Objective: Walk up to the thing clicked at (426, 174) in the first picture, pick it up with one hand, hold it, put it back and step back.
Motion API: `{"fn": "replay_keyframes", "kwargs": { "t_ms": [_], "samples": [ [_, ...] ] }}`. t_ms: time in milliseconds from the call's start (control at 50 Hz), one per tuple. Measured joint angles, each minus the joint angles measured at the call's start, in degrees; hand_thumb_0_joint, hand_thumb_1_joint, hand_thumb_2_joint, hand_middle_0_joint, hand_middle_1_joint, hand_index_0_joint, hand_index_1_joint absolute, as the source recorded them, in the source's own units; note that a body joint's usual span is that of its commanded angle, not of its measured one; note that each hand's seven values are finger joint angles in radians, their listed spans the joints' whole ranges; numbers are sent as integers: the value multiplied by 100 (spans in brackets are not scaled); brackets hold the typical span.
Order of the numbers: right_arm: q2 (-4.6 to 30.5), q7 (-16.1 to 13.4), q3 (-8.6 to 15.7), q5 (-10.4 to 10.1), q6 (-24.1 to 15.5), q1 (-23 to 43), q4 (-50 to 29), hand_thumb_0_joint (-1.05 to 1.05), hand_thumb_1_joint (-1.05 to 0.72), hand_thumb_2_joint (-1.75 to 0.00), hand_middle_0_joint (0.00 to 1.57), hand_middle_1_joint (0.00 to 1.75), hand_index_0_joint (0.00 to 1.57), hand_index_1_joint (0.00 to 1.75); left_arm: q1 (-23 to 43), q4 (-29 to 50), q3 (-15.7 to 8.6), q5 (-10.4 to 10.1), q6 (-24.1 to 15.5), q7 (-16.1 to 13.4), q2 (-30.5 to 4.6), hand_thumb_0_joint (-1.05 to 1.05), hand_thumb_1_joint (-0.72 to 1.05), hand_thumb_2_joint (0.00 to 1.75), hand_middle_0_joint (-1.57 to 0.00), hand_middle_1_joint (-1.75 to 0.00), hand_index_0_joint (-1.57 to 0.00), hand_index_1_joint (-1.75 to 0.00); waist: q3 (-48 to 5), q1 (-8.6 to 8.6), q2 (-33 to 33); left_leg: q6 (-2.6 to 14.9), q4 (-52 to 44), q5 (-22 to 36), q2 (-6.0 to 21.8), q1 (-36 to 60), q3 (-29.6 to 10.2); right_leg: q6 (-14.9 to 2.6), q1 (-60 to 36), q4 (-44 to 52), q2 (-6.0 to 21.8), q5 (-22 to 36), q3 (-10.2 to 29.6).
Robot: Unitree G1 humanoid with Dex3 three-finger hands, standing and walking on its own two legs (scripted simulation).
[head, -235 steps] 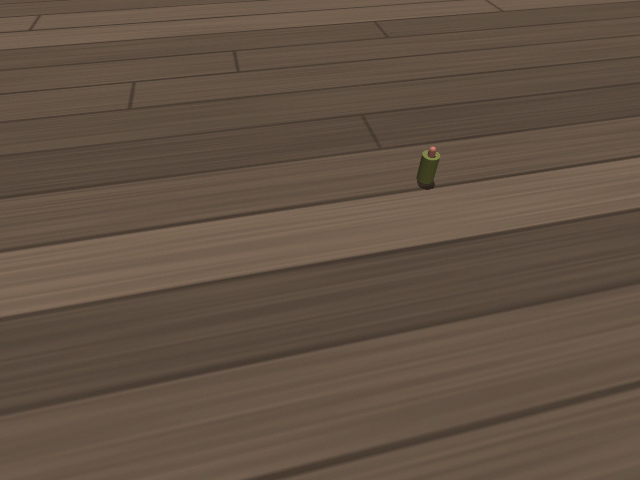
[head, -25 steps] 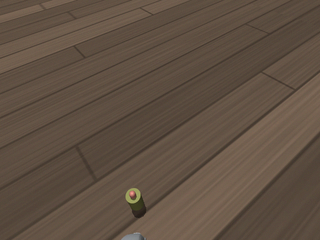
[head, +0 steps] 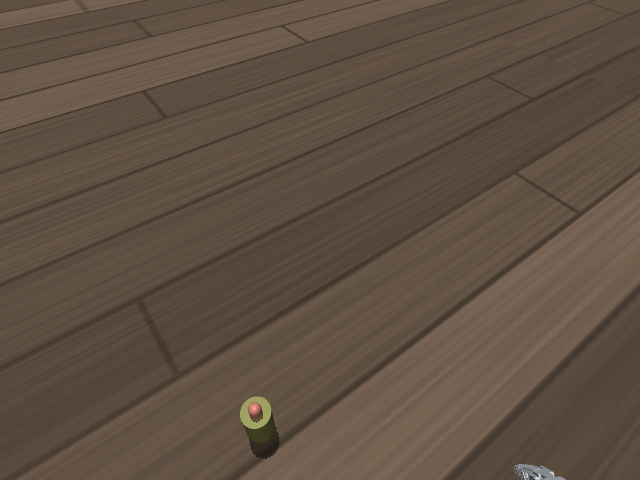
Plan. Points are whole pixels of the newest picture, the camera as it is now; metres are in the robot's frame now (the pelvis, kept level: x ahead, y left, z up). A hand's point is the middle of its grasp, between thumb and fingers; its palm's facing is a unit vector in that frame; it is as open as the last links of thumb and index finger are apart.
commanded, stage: walk up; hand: left
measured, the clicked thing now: (257, 417) +0.40 +0.18 -0.68
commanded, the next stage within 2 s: stand in 0.90 s
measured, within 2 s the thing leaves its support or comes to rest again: neither
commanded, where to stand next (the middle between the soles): +0.05 -0.02 m, yaw -2 degrees
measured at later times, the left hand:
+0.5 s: hand out of the picture +0.09 +0.25 -0.15, palm faces -0.03 -0.94 -0.33, open 7.4 cm
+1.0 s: hand out of the picture +0.09 +0.25 -0.15, palm faces -0.03 -0.94 -0.33, open 7.4 cm
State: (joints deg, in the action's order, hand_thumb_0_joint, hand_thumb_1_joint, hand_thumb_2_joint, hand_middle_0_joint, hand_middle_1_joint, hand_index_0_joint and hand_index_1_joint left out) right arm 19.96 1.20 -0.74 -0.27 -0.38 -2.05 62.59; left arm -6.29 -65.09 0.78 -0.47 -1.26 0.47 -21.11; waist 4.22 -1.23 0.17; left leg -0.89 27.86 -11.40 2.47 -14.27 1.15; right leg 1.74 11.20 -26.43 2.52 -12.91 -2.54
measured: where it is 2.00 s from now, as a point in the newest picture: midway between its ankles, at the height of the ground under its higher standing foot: outside the picture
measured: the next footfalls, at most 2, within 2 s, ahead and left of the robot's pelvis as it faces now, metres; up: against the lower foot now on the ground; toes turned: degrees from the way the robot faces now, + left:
none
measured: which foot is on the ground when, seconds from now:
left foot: down 0.00-1.00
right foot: down 0.00-1.00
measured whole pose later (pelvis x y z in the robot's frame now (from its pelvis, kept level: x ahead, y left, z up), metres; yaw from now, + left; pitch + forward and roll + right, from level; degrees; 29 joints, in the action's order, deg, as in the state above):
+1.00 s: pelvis +0.01 +0.00 +0.01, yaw +0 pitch -2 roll +0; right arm 19.6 1.0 0.4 1.0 -0.1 -4.4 66.5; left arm -5.1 -66.4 -0.5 0.7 -0.6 0.7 -19.7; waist 2.2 0.4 -0.1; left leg -1.4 18.8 -7.8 2.2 -9.0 1.7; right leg 1.7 6.7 -18.6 2.5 -9.9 -2.4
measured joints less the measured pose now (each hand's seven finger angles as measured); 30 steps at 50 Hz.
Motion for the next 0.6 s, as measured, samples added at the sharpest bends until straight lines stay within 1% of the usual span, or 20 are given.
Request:
{"fn": "replay_keyframes", "kwargs": {
  "t_ms": [100, 200, 380, 600],
  "samples": [
    [31, -5, 40, -11, 25, 193, 173, 0, -90, -90, 20, 30, 20, 30, 123, -176, -12, 15, -4, -4, 37, 1, 91, 90, -21, -30, -20, -30, -28, -5, -82, -10, -364, 161, -11, 228, 30, 2, -198, 321, 1, 144, 14],
    [54, -2, 64, 8, 46, 217, 343, 0, -91, -90, 20, 30, 20, 30, 232, -254, -35, 36, 8, 1, 75, 1, 91, 90, -21, -30, -20, -30, -77, 11, -114, -22, -657, 298, -20, 393, 48, 0, -336, 568, 2, 260, 20],
    [48, 3, 83, 43, 69, -12, 516, 0, -91, -90, 20, 30, 20, 30, 283, -265, -90, 78, 28, 17, 119, 1, 91, 90, -21, -30, -20, -30, -119, 109, -78, -39, -874, 394, -9, 502, 64, -9, -433, 775, -16, 357, 27],
    [18, -9, 92, 69, 78, -291, 558, 0, -91, -90, 20, 30, 20, 30, 241, -215, -133, 92, 65, 24, 155, 1, 91, 90, -21, -30, -20, -30, -123, 201, -32, -40, -872, 376, 4, 500, 75, -12, -444, 815, -30, 366, 39]
  ]
}}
